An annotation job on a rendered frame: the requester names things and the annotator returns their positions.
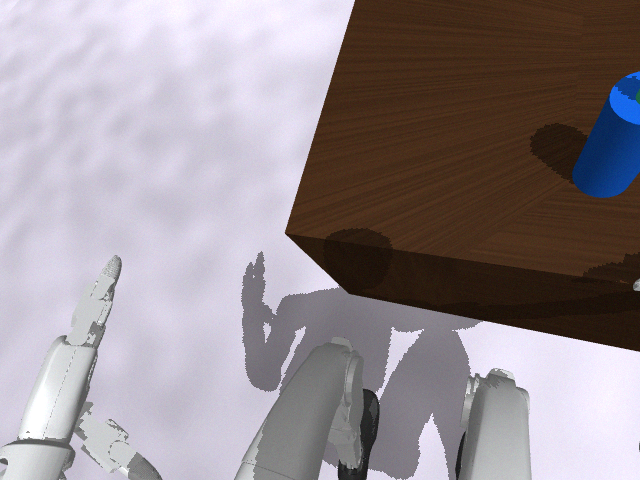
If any left robot hand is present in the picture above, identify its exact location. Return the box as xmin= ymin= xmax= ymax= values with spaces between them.
xmin=17 ymin=255 xmax=162 ymax=480

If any left robot foot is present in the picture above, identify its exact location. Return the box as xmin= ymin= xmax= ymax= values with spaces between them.
xmin=338 ymin=389 xmax=380 ymax=480

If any bottle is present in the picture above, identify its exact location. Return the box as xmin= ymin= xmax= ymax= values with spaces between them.
xmin=572 ymin=72 xmax=640 ymax=198

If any left robot arm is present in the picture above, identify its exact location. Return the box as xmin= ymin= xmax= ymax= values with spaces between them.
xmin=0 ymin=439 xmax=76 ymax=480

